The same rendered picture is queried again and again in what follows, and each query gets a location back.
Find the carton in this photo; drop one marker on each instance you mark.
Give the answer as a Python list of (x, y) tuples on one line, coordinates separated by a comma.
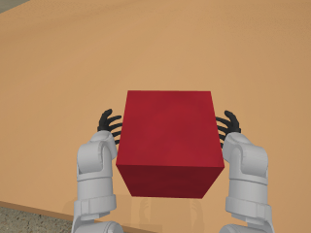
[(169, 145)]

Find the robot right forearm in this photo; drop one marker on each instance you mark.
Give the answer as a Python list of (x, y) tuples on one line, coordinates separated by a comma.
[(247, 198)]

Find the right robot hand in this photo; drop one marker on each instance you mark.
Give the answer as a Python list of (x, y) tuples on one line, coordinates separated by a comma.
[(232, 125)]

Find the left robot hand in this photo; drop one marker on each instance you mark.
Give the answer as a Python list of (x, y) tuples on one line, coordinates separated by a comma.
[(104, 122)]

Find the robot left upper arm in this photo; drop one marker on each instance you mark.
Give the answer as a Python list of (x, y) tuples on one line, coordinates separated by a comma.
[(100, 227)]

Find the robot left forearm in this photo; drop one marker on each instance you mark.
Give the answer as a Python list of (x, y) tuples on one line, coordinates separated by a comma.
[(95, 195)]

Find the robot right upper arm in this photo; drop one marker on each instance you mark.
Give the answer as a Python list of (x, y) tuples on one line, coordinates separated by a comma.
[(235, 228)]

